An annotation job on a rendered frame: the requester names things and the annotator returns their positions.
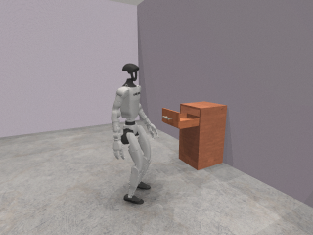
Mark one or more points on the drawer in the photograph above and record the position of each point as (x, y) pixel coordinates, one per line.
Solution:
(178, 120)

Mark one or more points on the robot right hand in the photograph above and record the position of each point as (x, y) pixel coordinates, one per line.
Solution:
(118, 146)

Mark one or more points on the left robot shin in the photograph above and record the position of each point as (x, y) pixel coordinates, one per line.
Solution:
(144, 169)

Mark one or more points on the handle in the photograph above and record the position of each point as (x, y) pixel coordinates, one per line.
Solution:
(166, 117)

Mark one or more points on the robot left thigh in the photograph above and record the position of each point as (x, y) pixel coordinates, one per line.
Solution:
(144, 143)

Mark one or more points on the left robot forearm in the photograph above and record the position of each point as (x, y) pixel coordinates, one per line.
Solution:
(143, 117)

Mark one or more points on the right robot upper arm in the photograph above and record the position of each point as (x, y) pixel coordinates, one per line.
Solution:
(121, 94)

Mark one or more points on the right robot forearm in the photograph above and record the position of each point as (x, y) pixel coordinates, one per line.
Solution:
(116, 126)

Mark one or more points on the robot left hand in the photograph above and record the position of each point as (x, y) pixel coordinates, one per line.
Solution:
(152, 128)

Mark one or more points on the cabinet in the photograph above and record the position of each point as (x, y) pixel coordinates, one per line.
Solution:
(203, 146)

